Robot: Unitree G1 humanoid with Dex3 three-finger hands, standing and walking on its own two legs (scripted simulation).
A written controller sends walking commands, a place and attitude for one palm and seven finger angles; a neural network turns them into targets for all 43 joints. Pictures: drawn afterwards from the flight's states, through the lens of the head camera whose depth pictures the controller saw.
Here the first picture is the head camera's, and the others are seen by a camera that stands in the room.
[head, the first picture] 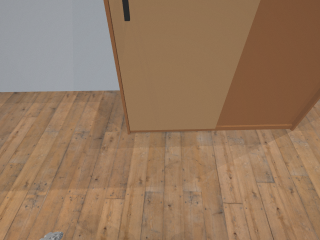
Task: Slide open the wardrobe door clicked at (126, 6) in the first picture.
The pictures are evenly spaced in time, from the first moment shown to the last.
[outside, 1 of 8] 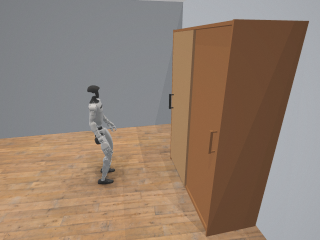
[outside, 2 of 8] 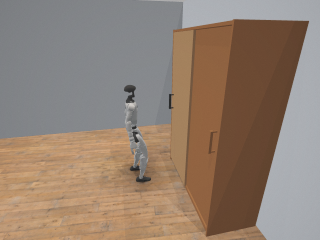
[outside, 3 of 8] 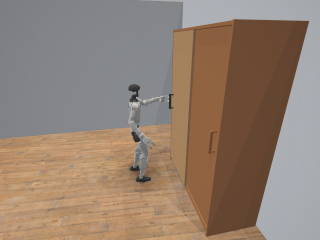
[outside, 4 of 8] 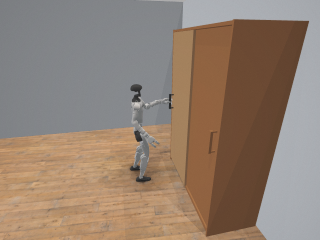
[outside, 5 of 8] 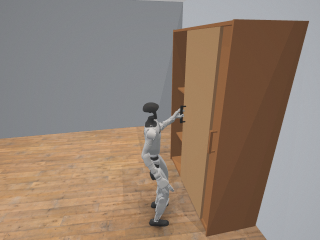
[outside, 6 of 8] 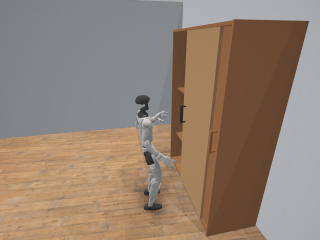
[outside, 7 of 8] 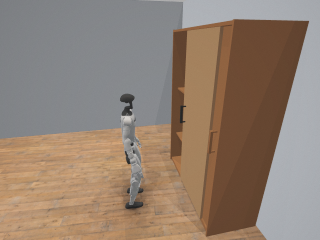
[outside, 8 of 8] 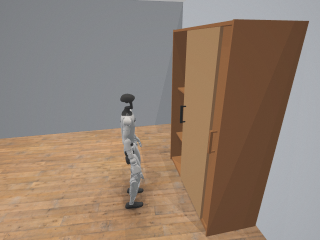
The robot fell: no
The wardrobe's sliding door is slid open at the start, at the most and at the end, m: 0.00 0.51 0.51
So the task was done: yes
